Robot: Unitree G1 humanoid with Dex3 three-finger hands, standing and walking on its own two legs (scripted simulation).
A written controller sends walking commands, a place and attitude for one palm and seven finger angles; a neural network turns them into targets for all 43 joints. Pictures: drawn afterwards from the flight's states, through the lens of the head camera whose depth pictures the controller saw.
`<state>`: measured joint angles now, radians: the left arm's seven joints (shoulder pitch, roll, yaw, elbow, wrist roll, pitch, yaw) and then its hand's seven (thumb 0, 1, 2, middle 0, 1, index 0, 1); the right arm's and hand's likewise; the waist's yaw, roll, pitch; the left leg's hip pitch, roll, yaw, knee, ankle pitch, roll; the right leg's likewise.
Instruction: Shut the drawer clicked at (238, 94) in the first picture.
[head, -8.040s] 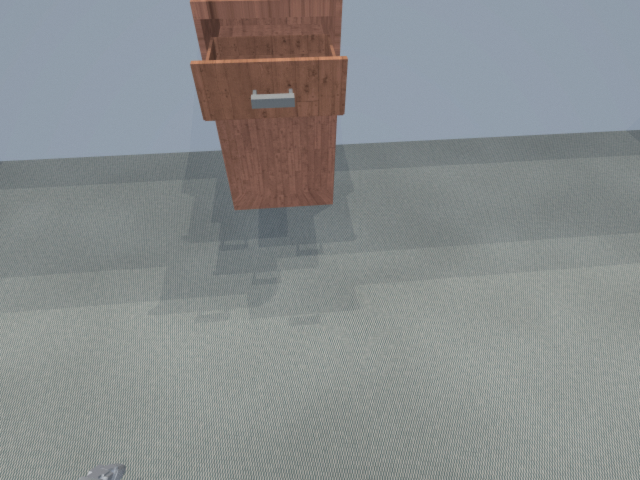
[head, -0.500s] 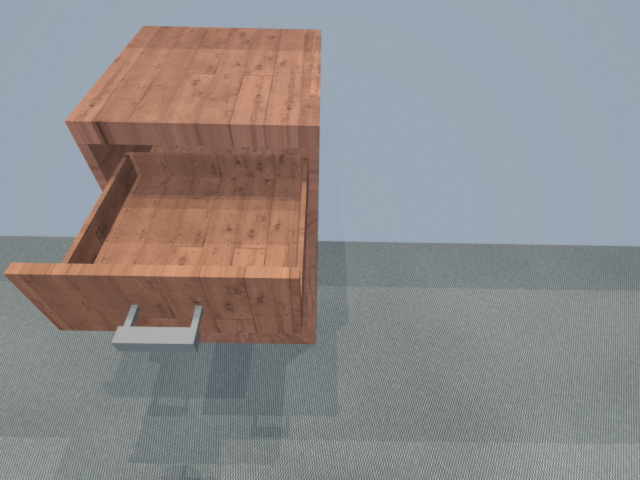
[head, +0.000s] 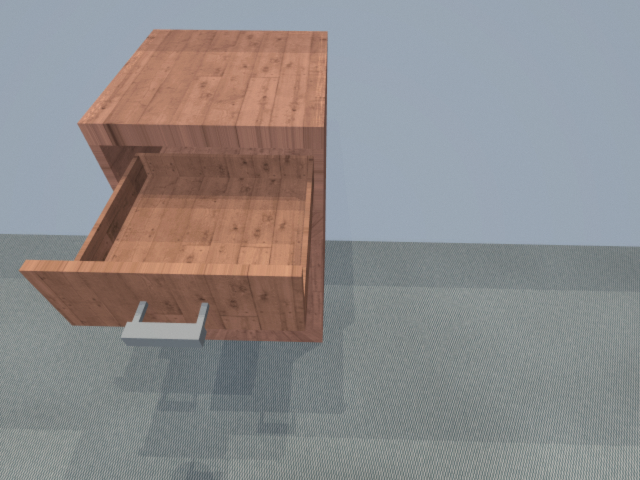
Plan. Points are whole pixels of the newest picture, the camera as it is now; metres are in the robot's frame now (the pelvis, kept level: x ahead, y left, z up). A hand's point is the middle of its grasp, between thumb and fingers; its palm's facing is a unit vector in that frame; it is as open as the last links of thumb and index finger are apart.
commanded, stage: look again from close up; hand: left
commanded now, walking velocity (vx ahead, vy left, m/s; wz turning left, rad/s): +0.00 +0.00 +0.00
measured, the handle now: (169, 321) +0.34 +0.26 -0.05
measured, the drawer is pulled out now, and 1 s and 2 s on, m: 0.30 0.30 0.30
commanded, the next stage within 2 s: shuffle to correct the standing spot in 0.50 s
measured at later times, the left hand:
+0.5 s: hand out of the picture +0.00 +0.15 -0.18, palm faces +0.03 -0.99 -0.17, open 7.3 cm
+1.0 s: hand out of the picture +0.01 +0.18 -0.19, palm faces +0.07 -0.98 -0.17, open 7.3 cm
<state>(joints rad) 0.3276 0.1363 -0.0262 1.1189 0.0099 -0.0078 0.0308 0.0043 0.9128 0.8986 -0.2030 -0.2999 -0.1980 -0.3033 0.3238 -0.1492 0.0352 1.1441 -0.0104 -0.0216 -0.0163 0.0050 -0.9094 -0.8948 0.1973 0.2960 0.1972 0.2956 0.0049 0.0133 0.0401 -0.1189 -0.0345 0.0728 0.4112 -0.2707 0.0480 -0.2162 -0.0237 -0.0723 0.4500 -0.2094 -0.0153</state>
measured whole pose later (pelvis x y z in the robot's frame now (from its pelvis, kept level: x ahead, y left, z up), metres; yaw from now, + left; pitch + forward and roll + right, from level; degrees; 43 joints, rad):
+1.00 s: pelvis +0.05 +0.02 -0.01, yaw +2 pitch +0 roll +0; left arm 0.33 0.15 0.03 1.10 0.03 0.02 0.03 0.00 0.91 0.90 -0.20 -0.30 -0.20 -0.30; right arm 0.39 -0.13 0.02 1.13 -0.03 -0.05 -0.04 0.00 -0.91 -0.89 0.20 0.30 0.20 0.30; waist 0.00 -0.03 0.03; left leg -0.11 -0.05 0.07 0.49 -0.37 0.08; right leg -0.31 -0.03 -0.07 0.78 -0.48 -0.04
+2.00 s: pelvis +0.04 -0.03 +0.00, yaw +3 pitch -1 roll +0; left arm 0.34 0.11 -0.01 1.12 0.01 -0.01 0.03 0.00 0.91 0.90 -0.20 -0.30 -0.20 -0.30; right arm 0.39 -0.10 0.02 1.18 -0.01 -0.02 -0.03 0.00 -0.91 -0.89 0.20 0.30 0.20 0.30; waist 0.01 -0.01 0.03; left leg -0.06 0.01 0.03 0.39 -0.31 0.00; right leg -0.25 0.04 -0.06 0.40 -0.13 -0.06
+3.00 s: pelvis +0.02 -0.02 -0.08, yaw +5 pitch +12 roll +0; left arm 0.60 0.20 0.15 0.04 -0.27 -0.59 -0.38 0.01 0.91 0.90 -0.40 -0.54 -0.43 -0.56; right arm 0.13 -0.31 -0.09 0.44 0.01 -0.33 0.02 0.01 -0.91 -0.90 0.20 0.30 0.20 0.30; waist 0.02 -0.05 -0.15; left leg -0.69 -0.02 0.02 1.07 -0.60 0.02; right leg -0.86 -0.02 -0.08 1.03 -0.38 -0.05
